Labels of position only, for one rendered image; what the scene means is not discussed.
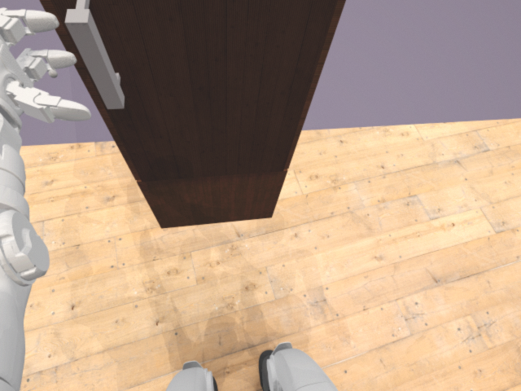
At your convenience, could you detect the handle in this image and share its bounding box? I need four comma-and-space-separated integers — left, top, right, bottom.
64, 0, 125, 109

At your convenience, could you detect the robot left upper arm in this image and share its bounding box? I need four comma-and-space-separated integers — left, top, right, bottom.
0, 209, 50, 391

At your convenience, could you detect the right robot shin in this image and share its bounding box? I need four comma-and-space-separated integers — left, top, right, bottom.
268, 342, 293, 391

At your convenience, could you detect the cupboard door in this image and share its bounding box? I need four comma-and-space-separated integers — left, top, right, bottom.
51, 0, 338, 182

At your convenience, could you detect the robot left hand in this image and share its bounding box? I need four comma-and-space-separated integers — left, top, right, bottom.
0, 8, 91, 123

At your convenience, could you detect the left robot forearm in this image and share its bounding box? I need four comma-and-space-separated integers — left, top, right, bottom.
0, 98, 29, 220

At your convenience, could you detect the robot left thigh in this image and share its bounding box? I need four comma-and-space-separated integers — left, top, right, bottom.
165, 367, 214, 391

